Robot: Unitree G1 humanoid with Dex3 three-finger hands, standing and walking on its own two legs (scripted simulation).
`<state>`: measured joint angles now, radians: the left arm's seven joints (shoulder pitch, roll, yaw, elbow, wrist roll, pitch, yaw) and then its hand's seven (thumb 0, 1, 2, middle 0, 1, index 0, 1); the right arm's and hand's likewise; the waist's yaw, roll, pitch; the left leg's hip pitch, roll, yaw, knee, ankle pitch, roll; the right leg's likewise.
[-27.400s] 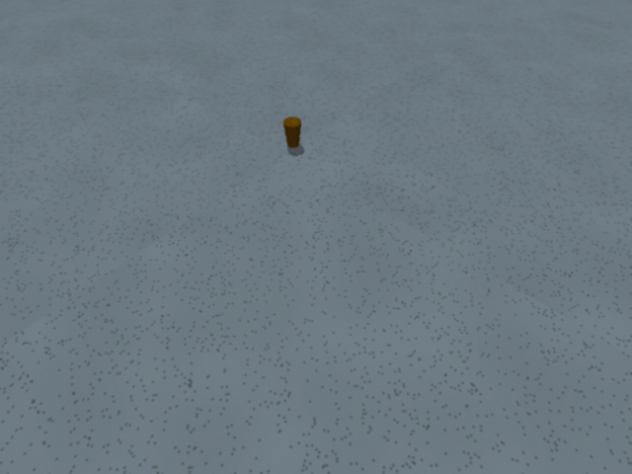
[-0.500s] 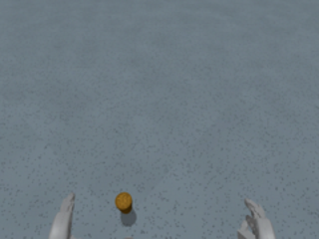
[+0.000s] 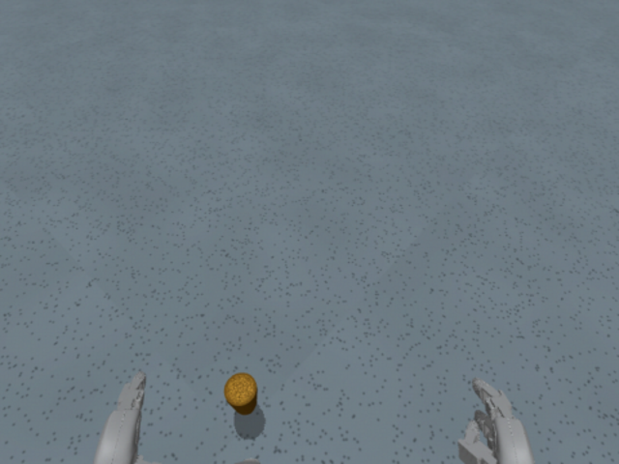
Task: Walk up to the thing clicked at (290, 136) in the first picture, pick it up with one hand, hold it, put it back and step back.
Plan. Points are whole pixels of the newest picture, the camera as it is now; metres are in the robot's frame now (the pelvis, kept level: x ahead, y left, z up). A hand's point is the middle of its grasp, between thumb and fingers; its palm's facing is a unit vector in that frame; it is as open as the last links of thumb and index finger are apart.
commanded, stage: home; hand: left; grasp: from the side
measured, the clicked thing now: (243, 397) +0.41 +0.19 -0.65
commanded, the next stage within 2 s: stand in 0.54 s
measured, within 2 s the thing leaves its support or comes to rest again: neither
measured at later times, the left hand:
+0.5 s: hand (166, 443) +0.17 +0.19 -0.05, palm faces +0.10 -0.95 -0.28, open 17.4 cm
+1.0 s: hand (170, 443) +0.17 +0.18 -0.06, palm faces +0.08 -0.95 -0.30, open 11.4 cm
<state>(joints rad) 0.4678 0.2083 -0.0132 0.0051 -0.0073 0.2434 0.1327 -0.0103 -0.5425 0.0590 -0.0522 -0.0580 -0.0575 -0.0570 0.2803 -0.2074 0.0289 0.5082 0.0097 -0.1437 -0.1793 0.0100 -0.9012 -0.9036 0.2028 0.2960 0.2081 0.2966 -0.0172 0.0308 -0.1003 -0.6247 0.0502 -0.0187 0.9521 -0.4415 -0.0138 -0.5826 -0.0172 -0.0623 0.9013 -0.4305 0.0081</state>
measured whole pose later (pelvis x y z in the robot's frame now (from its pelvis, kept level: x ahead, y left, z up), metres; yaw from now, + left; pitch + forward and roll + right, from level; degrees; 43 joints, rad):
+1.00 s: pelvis +0.00 +0.00 +0.00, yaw +0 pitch +6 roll -2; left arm 0.45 0.21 -0.02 0.04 0.02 0.20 0.12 0.00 0.24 0.71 -0.19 -0.28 -0.19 -0.28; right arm 0.27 -0.21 0.02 0.53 -0.02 -0.14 -0.17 0.01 -0.90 -0.90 0.20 0.30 0.21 0.30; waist -0.01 0.02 -0.08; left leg -0.61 0.04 -0.01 0.94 -0.44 -0.01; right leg -0.57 -0.02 -0.06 0.90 -0.44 0.01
